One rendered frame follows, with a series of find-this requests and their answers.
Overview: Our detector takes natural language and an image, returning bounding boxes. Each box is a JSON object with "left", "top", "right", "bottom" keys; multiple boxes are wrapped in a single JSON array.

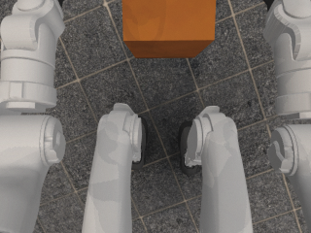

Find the right robot hand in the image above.
[{"left": 263, "top": 0, "right": 274, "bottom": 11}]

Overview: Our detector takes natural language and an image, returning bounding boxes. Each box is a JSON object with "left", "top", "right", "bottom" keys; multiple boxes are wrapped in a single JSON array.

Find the robot right forearm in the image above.
[{"left": 262, "top": 0, "right": 311, "bottom": 120}]

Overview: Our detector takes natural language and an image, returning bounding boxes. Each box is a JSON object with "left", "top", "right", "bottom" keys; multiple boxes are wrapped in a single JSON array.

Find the robot left upper arm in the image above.
[{"left": 0, "top": 115, "right": 66, "bottom": 233}]

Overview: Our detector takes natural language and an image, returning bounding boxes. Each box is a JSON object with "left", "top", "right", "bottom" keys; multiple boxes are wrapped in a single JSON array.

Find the robot right foot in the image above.
[{"left": 178, "top": 121, "right": 197, "bottom": 176}]

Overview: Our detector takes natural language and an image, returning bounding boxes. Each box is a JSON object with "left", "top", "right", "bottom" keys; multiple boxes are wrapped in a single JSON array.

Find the robot right upper arm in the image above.
[{"left": 268, "top": 124, "right": 311, "bottom": 233}]

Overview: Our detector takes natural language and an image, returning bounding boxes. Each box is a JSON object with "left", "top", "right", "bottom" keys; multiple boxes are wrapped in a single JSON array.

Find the robot left thigh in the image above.
[{"left": 82, "top": 110, "right": 142, "bottom": 233}]

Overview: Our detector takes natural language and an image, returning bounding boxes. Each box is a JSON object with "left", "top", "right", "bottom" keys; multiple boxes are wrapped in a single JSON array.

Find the robot left forearm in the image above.
[{"left": 0, "top": 0, "right": 65, "bottom": 116}]

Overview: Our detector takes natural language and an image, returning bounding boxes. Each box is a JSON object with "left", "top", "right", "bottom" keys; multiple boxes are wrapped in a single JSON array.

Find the carton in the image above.
[{"left": 121, "top": 0, "right": 216, "bottom": 58}]

